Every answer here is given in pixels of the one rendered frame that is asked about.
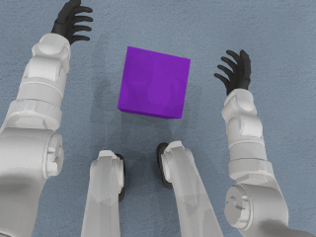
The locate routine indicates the right robot hand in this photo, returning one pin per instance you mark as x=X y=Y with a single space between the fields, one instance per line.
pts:
x=240 y=77

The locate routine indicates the robot left forearm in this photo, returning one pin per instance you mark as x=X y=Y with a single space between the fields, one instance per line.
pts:
x=42 y=87

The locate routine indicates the left robot upper arm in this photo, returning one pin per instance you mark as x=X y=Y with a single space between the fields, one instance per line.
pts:
x=28 y=157

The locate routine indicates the robot right forearm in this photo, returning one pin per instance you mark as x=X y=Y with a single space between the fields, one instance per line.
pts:
x=248 y=159

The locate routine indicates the left robot hand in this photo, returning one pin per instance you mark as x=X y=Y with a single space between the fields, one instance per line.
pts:
x=65 y=26

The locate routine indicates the left robot foot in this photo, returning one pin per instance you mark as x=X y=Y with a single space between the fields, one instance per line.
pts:
x=121 y=195

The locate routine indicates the carton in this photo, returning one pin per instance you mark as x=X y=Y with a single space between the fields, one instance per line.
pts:
x=153 y=84

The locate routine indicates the right robot upper arm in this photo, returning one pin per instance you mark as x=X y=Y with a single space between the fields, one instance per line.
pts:
x=258 y=211

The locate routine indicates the robot right shin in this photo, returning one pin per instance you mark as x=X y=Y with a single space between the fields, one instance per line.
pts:
x=178 y=143

